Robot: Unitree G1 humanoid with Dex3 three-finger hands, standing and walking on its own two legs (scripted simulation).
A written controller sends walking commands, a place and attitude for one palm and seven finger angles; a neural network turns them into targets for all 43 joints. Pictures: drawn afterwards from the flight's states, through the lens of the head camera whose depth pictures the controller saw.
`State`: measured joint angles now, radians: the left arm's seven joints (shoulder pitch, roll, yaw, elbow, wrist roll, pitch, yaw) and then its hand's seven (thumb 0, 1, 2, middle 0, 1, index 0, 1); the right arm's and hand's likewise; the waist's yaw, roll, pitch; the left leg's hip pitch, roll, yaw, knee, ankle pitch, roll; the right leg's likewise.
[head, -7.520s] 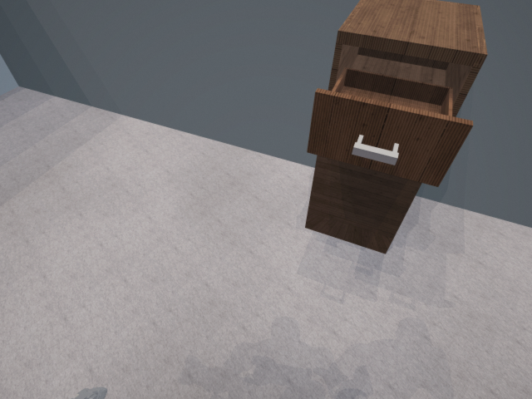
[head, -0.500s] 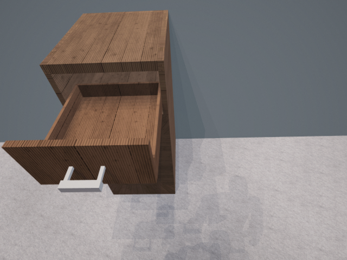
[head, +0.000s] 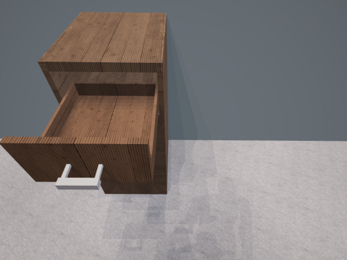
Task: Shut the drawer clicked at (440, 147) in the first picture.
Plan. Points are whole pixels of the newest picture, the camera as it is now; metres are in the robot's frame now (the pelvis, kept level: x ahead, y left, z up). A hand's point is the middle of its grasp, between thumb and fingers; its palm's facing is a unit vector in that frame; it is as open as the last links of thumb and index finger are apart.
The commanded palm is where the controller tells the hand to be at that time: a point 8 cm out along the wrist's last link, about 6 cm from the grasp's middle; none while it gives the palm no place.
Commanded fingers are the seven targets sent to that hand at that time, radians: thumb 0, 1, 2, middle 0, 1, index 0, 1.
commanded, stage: look again from close up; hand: left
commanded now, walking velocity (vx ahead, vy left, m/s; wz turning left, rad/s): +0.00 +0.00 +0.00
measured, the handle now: (81, 176) +0.31 +0.25 +0.01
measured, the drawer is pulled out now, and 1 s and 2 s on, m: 0.30 0.29 0.29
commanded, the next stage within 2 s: raise the hand and make a fist in 0.42 s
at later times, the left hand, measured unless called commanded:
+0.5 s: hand out of the picture +0.01 +0.17 -0.18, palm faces +0.03 -0.99 -0.15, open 7.4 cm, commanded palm none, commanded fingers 0.00 0.90 0.90 -0.20 -0.30 -0.20 -0.30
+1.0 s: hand out of the picture +0.13 +0.17 -0.01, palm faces +0.14 -0.99 -0.07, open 5.8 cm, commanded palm +0.11 +0.23 -0.02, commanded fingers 0.00 0.90 0.90 -0.70 -0.84 -0.70 -0.84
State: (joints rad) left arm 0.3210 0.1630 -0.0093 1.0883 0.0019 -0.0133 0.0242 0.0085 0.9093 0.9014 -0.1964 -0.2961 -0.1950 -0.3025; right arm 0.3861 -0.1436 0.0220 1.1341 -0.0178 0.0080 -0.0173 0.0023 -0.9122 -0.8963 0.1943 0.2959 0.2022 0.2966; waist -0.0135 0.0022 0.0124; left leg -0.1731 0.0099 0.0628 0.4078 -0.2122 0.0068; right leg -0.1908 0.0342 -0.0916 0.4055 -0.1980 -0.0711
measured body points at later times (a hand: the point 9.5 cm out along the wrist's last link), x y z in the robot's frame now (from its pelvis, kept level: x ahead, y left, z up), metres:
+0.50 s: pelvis +0.03 +0.01 +0.00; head +0.03 +0.02 +0.45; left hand +0.01 +0.22 -0.16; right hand +0.02 -0.20 -0.16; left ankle +0.01 +0.11 -0.74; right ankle +0.02 -0.07 -0.74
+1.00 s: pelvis +0.00 +0.01 -0.07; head +0.03 +0.02 +0.38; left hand +0.12 +0.22 -0.01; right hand +0.26 -0.21 -0.09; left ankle +0.01 +0.11 -0.74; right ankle +0.02 -0.07 -0.74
